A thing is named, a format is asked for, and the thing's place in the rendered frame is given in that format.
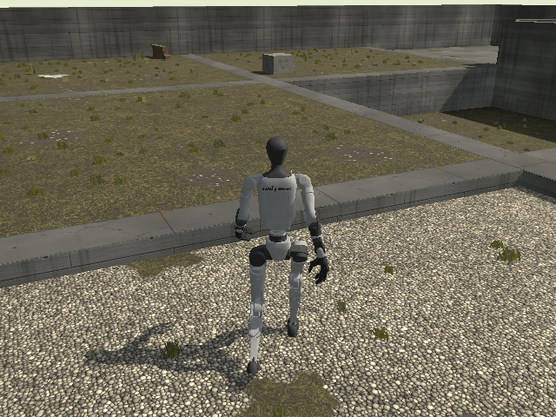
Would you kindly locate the robot right forearm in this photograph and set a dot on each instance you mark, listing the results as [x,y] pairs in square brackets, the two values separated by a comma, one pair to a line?
[317,238]

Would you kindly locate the robot right upper arm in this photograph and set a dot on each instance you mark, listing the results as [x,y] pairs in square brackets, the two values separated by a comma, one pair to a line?
[307,195]

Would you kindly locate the right robot hand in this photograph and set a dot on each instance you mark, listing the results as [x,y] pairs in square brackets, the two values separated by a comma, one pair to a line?
[324,268]

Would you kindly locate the robot left upper arm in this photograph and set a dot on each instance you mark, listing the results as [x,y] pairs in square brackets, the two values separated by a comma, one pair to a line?
[250,183]

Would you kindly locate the robot left forearm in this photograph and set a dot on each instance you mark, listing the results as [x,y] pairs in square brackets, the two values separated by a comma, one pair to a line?
[239,224]

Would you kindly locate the robot left foot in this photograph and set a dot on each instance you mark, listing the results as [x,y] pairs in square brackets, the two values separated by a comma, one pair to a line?
[253,367]

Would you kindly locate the left robot hand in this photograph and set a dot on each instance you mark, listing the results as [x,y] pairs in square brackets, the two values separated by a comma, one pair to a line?
[242,237]

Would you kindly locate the humanoid robot torso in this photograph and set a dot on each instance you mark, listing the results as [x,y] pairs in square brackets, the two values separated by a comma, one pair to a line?
[277,205]

